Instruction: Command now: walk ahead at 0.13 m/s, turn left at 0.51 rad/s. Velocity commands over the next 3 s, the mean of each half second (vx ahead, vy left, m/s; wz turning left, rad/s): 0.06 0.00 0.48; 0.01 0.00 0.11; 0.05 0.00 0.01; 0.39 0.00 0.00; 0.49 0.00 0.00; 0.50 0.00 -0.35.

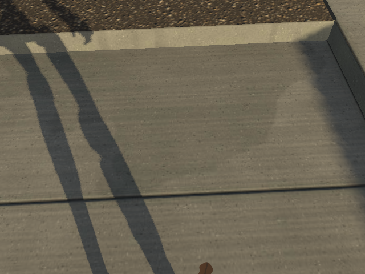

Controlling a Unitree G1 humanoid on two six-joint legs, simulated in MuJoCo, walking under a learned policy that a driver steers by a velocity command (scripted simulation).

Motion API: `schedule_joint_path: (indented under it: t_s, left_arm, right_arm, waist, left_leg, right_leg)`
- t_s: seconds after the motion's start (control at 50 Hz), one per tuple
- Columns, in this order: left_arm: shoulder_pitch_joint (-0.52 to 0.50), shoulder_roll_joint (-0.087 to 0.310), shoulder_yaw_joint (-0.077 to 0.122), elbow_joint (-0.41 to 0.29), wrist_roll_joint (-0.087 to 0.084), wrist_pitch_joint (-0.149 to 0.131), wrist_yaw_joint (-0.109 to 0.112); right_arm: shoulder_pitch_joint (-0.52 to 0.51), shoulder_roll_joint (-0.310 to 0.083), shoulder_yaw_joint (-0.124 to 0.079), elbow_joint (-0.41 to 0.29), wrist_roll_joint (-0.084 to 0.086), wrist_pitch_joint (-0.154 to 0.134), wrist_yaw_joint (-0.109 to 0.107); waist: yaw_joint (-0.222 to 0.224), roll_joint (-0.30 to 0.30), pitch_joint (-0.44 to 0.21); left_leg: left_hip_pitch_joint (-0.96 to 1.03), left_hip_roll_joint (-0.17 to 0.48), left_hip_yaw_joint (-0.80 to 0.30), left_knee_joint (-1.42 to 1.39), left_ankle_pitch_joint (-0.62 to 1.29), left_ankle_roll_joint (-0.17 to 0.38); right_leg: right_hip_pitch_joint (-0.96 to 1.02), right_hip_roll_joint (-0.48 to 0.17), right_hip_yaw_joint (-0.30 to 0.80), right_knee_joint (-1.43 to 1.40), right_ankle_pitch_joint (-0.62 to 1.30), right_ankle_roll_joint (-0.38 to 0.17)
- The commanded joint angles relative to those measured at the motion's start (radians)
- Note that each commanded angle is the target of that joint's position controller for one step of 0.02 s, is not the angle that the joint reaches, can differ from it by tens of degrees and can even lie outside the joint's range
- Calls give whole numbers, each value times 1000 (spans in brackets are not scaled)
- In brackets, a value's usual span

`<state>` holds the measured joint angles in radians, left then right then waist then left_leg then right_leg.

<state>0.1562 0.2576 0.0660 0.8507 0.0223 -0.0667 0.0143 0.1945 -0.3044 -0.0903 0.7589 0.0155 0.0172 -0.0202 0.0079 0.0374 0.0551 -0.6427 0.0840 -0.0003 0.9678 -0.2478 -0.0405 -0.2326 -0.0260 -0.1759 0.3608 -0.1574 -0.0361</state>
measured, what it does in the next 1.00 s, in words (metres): walks ahead, turning left: left foot, then right foot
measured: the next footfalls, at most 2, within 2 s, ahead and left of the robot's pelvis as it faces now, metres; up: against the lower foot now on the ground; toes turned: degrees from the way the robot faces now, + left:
left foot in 0.18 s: +0.14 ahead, +0.14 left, +0.00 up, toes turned +12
right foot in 0.60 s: +0.16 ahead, -0.10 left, +0.00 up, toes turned +16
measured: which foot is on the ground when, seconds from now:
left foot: up 0.00-0.16, down 0.18-1.00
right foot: down 0.00-0.18, up 0.20-0.58, down 0.60-1.00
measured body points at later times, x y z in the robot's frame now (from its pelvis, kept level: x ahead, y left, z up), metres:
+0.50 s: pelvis +0.07 +0.03 -0.01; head +0.11 +0.06 +0.44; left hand +0.14 +0.34 -0.13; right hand +0.30 -0.20 -0.09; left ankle +0.10 +0.13 -0.74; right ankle +0.13 -0.12 -0.70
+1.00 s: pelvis +0.11 +0.01 -0.01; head +0.12 +0.01 +0.44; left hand +0.15 +0.28 -0.14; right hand +0.30 -0.21 -0.12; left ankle +0.10 +0.13 -0.74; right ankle +0.12 -0.11 -0.74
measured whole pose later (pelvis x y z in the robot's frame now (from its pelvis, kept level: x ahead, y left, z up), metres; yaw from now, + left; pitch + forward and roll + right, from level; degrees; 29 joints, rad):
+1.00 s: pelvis +0.11 +0.01 -0.01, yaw +16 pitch -1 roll +0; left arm 0.15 0.24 0.02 0.90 0.01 -0.02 0.01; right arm 0.21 -0.24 -0.06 0.76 -0.01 0.01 -0.02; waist 0.00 0.00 0.03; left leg -0.28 -0.03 -0.07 0.54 -0.24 -0.01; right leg -0.21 0.00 -0.01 0.54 -0.32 0.00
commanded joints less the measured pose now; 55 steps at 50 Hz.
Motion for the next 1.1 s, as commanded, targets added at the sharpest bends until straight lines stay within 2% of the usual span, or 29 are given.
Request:
schedule_joint_path:
  t_s: [0.02, 0.1, 0.14, 0.16, 0.18, 0.2, 0.22, 0.24, 0.26, 0.28, 0.3, 0.34, 0.38, 0.42, 0.52, 0.56, 0.58, 0.6, 0.62, 0.64, 0.66, 0.68, 0.72, 0.76, 0.8, 0.86, 0.96, 1.1]
  left_arm:
    - [-91, 163, 36, -70, -11, 0, 20]
    - [-62, 201, 49, -54, -35, 31, 15]
    - [-69, 212, 53, -52, -50, 43, 14]
    - [-69, 204, 53, -47, -57, 48, 14]
    - [-9, 178, 49, -26, -50, 51, 10]
    - [6, 138, 37, -48, -11, 47, 5]
    - [-28, 105, 20, -96, 9, 45, 2]
    - [-87, 149, 33, -89, -10, 48, -2]
    - [-106, 147, 34, -99, -34, 51, 0]
    - [-89, 140, 36, -81, -31, 56, 10]
    - [-86, 159, 43, -78, -19, 62, 20]
    - [-46, 152, 44, -62, -20, 70, 21]
    - [-34, 129, 36, -55, -25, 71, 23]
    - [-50, 108, 25, -58, -23, 72, 22]
    - [-53, 123, 21, -58, -28, 70, 8]
    - [-21, 110, 17, -48, -26, 62, -2]
    - [6, 100, 13, -38, -19, 57, -9]
    - [23, 123, 14, -36, -1, 52, -12]
    - [33, 203, 26, -44, 13, 51, -8]
    - [-26, 187, 19, -32, 10, 52, -10]
    - [-102, 126, 2, -62, 8, 45, -12]
    - [-94, 113, 0, -56, 5, 40, -11]
    - [-58, 130, -1, -40, -2, 27, -11]
    - [-24, 122, -7, -27, -6, 25, -5]
    - [-7, 118, -10, -21, -11, 27, 1]
    - [5, 112, -13, -14, -13, 32, 5]
    - [1, 97, -20, 3, -14, 38, 0]
    - [-4, 92, -24, 46, -16, 40, -4]
  right_arm:
    - [48, -26, -4, -64, -4, 0, 20]
    - [-25, -56, -16, -123, -5, 16, 46]
    - [-21, -63, -23, -141, -4, 22, 53]
    - [5, -69, -29, -138, -6, 21, 51]
    - [57, -116, -49, -128, -13, 18, 38]
    - [122, -250, -85, -134, -21, 14, 14]
    - [117, -289, -81, -158, -42, 6, 15]
    - [123, -223, -62, -162, -38, -12, 30]
    - [81, -206, -55, -163, -30, -26, 30]
    - [29, -180, -49, -167, -14, -28, 24]
    - [-20, -157, -41, -178, -4, -22, 16]
    - [-60, -139, -29, -196, -21, -16, 5]
    - [-53, -132, -26, -195, -25, -18, -2]
    - [-44, -132, -24, -187, -22, -17, -8]
    - [-49, -123, -12, -169, -31, -8, 0]
    - [-68, -102, 1, -160, -24, -5, 4]
    - [-63, -84, 9, -151, -19, -4, 4]
    - [-24, -58, 19, -137, -24, -8, 5]
    - [24, -31, 26, -135, -41, -15, 7]
    - [13, -30, 23, -155, -38, -18, 8]
    - [-21, -65, 17, -143, -42, -18, 6]
    - [-62, -69, 13, -143, -42, -15, 4]
    - [-68, -58, 13, -137, -45, 2, 1]
    - [-50, -55, 13, -122, -35, 1, 5]
    - [-46, -46, 13, -108, -35, -8, 5]
    - [-36, -38, 12, -91, -33, -18, 5]
    - [-17, -36, 10, -64, -29, -21, -1]
    - [-1, -41, 9, -24, -26, -18, -11]
  waist:
    - [-26, -133, -127]
    - [-3, -136, -109]
    - [-18, -140, -104]
    - [-36, -127, -113]
    - [-48, -55, -146]
    - [-44, 182, -197]
    - [-33, 303, -266]
    - [-82, 126, -310]
    - [-59, 86, -259]
    - [-30, 30, -216]
    - [-9, 39, -188]
    - [21, 80, -200]
    - [16, 81, -206]
    - [1, 90, -205]
    - [-29, 121, -167]
    - [-3, 108, -149]
    - [16, 92, -141]
    - [7, 47, -145]
    - [-44, -126, -155]
    - [-82, -272, -117]
    - [-69, -231, -88]
    - [-48, -210, -86]
    - [-31, -193, -74]
    - [-22, -133, -52]
    - [-8, -83, -52]
    - [3, -38, -73]
    - [5, -13, -85]
    - [1, -27, -77]
  left_leg:
    - [154, 19, 3, -127, 123, 11]
    - [161, -3, 35, -244, 32, 42]
    - [197, -24, 58, -340, 15, 71]
    - [265, -50, 78, -428, 79, 92]
    - [393, -67, 46, -516, 255, 128]
    - [603, 129, -227, -524, 728, 214]
    - [720, 311, -545, -554, 800, 430]
    - [700, 287, -500, -580, 713, 426]
    - [649, 240, -409, -587, 618, 374]
    - [592, 187, -348, -595, 497, 316]
    - [527, 161, -321, -613, 417, 287]
    - [447, 126, -273, -629, 407, 279]
    - [444, 114, -251, -630, 397, 279]
    - [441, 111, -249, -627, 339, 278]
    - [388, 115, -294, -625, 156, 272]
    - [368, 97, -297, -591, 128, 245]
    - [342, 72, -283, -570, 108, 211]
    - [307, 29, -258, -532, 56, 157]
    - [253, -74, -163, -390, -74, 95]
    - [288, -114, -80, -408, -146, 58]
    - [373, -85, -82, -424, -80, 45]
    - [395, -91, -80, -446, -3, 49]
    - [444, -75, -104, -470, 72, 56]
    - [433, -70, -114, -481, 81, 72]
    - [415, -67, -118, -491, 109, 72]
    - [417, -61, -125, -492, 169, 67]
    - [436, -55, -131, -489, 213, 67]
    - [464, -51, -131, -488, 243, 66]
  right_leg:
    - [26, -269, 59, -121, 419, -178]
    - [115, -310, 61, -48, 355, -150]
    - [146, -319, 61, 23, 340, -117]
    - [138, -297, 38, 95, 331, -83]
    - [100, -237, -3, 235, 295, -26]
    - [-123, -130, -68, 534, 5, 60]
    - [-400, 25, 41, 792, -556, 114]
    - [-431, 9, 201, 901, -540, 100]
    - [-457, -5, 219, 903, -454, 79]
    - [-457, -26, 229, 856, -373, 74]
    - [-435, -36, 237, 802, -314, 75]
    - [-342, -15, 218, 783, -242, 86]
    - [-310, -10, 215, 681, -217, 97]
    - [-270, -14, 219, 576, -203, 105]
    - [-149, -7, 201, 386, -201, 96]
    - [-65, 4, 179, 224, -126, 74]
    - [11, 10, 166, 88, -20, 55]
    - [85, -45, 228, 37, 67, 28]
    - [125, -199, 379, 15, 220, -32]
    - [-28, -271, 464, -27, 106, -134]
    - [-94, -222, 432, -46, -23, -118]
    - [-89, -163, 378, -32, -98, -65]
    - [-108, -121, 330, -26, -164, -18]
    - [-100, -83, 283, -5, -181, 5]
    - [-67, -68, 263, 27, -147, 5]
    - [-32, -56, 246, 60, -85, 1]
    - [-14, -40, 227, 79, -45, 3]
    - [-12, -29, 217, 72, -24, 10]
Over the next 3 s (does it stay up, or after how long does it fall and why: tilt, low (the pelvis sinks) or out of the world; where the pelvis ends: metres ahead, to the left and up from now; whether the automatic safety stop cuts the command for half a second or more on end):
stays up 0.86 0.25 0.00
